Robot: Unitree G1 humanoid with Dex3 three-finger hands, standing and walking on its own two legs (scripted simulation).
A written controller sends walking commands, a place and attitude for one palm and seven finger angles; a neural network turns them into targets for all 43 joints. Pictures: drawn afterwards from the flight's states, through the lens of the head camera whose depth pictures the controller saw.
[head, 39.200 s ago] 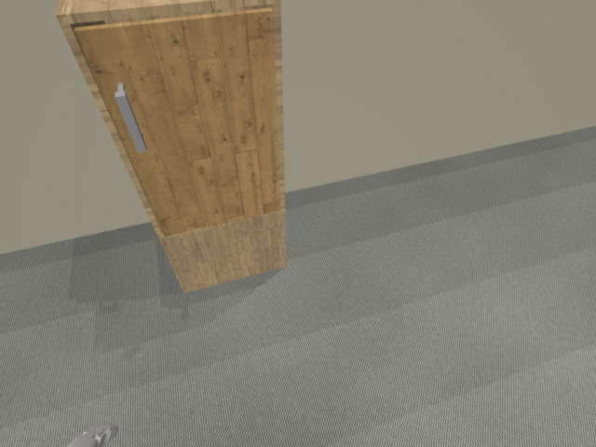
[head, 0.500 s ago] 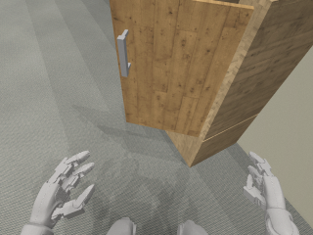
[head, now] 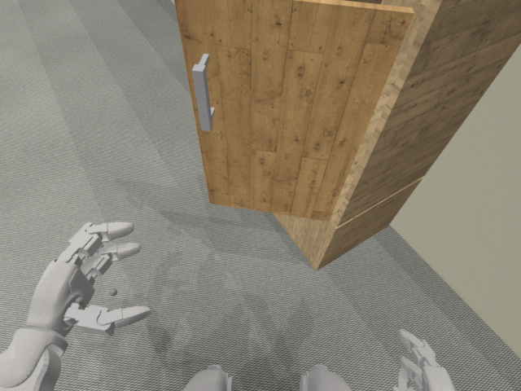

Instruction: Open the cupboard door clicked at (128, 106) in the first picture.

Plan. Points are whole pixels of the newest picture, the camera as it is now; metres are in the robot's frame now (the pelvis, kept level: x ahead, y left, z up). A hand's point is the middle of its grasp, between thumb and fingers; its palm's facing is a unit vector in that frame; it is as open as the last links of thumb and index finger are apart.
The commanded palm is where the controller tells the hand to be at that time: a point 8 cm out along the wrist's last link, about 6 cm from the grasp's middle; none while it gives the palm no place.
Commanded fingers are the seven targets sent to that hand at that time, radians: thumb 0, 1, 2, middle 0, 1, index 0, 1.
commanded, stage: raise the hand with hooked fingers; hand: left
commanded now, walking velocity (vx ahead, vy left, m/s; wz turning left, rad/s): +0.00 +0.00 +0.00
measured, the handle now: (206, 94) +0.61 +0.13 +0.09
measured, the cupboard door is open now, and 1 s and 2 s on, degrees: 49 49 49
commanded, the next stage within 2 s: move the hooked fingers beside the handle in 1.14 s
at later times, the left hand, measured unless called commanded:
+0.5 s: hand (73, 243) +0.29 +0.26 +0.09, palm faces -0.08 -1.00 -0.06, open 13.9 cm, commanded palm +0.27 +0.31 +0.10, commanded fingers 0.00 -0.50 0.30 -0.30 -1.20 -0.30 -1.20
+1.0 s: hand (72, 224) +0.31 +0.27 +0.10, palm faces -0.09 -1.00 -0.03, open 14.0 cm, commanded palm +0.28 +0.31 +0.11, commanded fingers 0.00 -0.50 0.30 -0.30 -1.20 -0.30 -1.20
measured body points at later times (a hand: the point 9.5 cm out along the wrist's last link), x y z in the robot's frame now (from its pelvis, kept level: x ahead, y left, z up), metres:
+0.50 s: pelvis +0.02 +0.00 +0.02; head +0.07 +0.01 +0.47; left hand +0.29 +0.32 +0.10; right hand +0.20 -0.23 -0.05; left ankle +0.01 +0.09 -0.68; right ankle +0.04 -0.13 -0.68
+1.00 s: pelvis +0.02 +0.00 +0.03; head +0.07 +0.01 +0.47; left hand +0.31 +0.32 +0.11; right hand +0.16 -0.26 -0.05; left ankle +0.01 +0.09 -0.68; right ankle +0.04 -0.13 -0.68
